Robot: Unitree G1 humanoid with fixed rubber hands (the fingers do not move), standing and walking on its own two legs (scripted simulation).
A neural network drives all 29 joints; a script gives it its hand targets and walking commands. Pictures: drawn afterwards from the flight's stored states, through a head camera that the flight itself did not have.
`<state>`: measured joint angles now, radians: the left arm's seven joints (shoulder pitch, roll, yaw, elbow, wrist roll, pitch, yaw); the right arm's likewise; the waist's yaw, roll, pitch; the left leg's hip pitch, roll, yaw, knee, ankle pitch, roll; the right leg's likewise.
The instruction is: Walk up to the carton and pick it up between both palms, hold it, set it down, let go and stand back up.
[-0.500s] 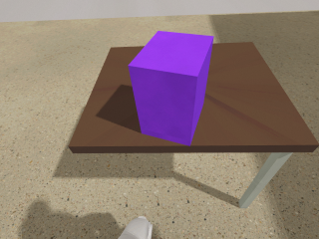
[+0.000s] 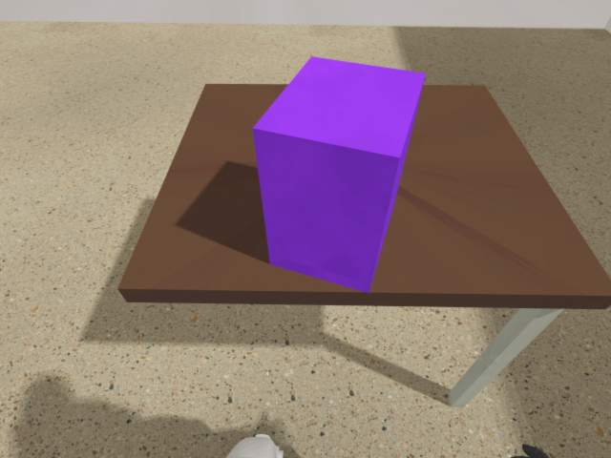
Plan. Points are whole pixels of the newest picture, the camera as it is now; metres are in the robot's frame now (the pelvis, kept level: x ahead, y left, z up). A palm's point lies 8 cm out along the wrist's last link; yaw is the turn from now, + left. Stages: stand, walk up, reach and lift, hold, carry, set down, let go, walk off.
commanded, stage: walk up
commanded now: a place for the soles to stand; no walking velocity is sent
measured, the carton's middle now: (340, 177) +0.51 -0.03 +0.09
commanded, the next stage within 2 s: none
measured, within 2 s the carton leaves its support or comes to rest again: neither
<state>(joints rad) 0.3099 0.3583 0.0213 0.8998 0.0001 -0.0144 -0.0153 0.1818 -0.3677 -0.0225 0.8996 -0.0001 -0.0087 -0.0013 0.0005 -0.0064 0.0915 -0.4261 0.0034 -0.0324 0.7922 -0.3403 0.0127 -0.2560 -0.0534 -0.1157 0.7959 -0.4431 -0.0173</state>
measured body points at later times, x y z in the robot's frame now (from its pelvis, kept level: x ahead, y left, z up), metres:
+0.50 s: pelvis +0.02 +0.00 +0.01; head +0.03 +0.00 +0.45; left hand +0.06 +0.31 -0.11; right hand +0.13 -0.30 -0.11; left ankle +0.06 +0.13 -0.71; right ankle +0.00 -0.11 -0.71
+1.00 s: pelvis +0.01 -0.01 +0.00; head +0.01 -0.02 +0.45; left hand +0.07 +0.30 -0.11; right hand +0.10 -0.32 -0.12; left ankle +0.06 +0.13 -0.70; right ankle +0.02 -0.10 -0.71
